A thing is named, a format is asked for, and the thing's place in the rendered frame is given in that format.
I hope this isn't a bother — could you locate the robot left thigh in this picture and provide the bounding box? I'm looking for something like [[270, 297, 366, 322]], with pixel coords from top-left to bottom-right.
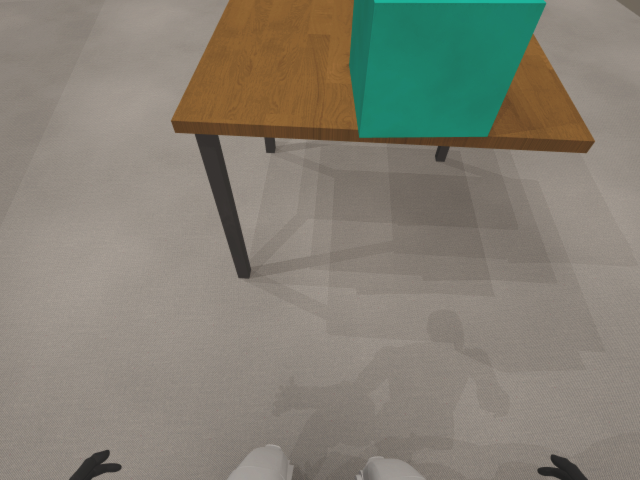
[[227, 447, 294, 480]]

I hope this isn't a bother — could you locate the table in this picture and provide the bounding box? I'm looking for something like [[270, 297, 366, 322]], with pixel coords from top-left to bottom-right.
[[171, 0, 595, 279]]

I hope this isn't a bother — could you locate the carton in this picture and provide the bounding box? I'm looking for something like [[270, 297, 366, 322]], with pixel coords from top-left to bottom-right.
[[349, 0, 546, 138]]

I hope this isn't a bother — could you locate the robot left hand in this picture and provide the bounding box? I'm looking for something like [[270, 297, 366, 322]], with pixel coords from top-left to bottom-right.
[[69, 450, 122, 480]]

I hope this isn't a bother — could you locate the robot right hand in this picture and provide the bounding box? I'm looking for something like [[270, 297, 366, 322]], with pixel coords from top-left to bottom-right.
[[537, 454, 588, 480]]

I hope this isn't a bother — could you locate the robot right shin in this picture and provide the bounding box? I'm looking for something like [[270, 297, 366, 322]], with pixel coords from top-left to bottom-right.
[[365, 456, 384, 466]]

